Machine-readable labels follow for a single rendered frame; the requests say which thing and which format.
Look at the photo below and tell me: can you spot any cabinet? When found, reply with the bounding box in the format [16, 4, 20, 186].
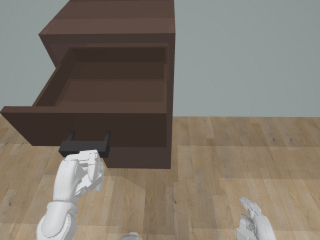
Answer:
[38, 0, 176, 169]

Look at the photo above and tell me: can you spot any handle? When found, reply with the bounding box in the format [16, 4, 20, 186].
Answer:
[58, 130, 111, 158]

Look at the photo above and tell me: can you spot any robot left forearm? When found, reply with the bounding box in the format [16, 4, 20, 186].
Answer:
[36, 200, 79, 240]

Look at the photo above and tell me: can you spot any drawer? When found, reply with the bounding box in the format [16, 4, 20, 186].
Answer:
[0, 46, 168, 148]

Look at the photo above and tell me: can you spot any robot left hand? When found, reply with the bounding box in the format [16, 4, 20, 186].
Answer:
[53, 149, 105, 205]

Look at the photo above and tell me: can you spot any left robot shin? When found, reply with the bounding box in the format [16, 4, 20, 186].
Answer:
[129, 232, 139, 236]

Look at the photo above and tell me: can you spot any robot right hand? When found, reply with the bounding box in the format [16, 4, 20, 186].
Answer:
[236, 196, 277, 240]

